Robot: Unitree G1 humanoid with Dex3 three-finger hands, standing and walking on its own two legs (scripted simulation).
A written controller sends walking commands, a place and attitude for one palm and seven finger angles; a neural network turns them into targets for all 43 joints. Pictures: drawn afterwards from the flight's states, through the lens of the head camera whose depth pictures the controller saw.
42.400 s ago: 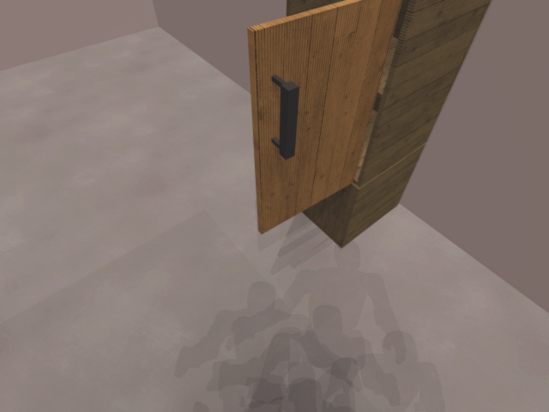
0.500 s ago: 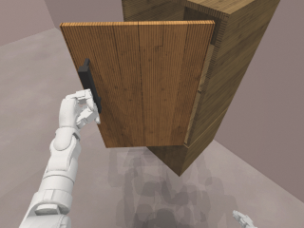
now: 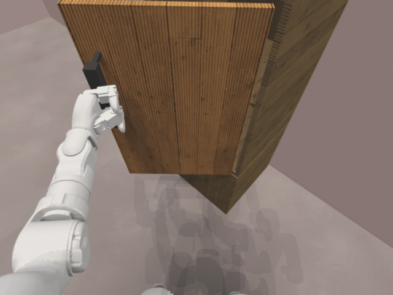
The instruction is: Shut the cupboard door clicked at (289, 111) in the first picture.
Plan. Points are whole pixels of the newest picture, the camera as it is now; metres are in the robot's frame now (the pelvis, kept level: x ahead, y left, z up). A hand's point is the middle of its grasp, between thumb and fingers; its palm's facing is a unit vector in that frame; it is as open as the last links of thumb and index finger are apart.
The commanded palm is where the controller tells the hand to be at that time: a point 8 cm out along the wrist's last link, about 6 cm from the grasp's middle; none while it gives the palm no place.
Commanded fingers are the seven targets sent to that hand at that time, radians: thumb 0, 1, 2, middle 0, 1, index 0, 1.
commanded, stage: push the door shut along its arc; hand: left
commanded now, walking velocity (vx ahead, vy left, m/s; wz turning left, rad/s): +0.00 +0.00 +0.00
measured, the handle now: (106, 92) +0.53 +0.20 +0.11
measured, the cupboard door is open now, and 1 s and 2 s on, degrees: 42 30 19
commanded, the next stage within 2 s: pull the fist back off the door in 1.34 s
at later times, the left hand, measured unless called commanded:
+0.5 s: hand (134, 95) +0.51 +0.13 +0.11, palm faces -0.18 -0.98 +0.00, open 3.1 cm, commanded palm +0.51 +0.17 +0.11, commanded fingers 0.00 0.90 0.90 -1.30 -1.50 -1.30 -1.50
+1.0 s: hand (150, 78) +0.55 +0.10 +0.12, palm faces -0.30 -0.95 +0.00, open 3.0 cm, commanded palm +0.56 +0.14 +0.11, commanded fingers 0.00 0.90 0.90 -1.30 -1.50 -1.30 -1.50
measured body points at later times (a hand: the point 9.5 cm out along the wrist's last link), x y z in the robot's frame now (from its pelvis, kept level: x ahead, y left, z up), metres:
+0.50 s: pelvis -0.01 +0.00 -0.01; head +0.09 +0.01 +0.42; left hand +0.51 +0.18 +0.12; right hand +0.00 -0.27 -0.13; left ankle +0.04 +0.11 -0.71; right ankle -0.01 -0.12 -0.71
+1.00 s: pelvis +0.01 +0.01 -0.02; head +0.13 +0.01 +0.41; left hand +0.57 +0.15 +0.12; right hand -0.04 -0.26 -0.13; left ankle +0.04 +0.11 -0.71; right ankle -0.01 -0.12 -0.71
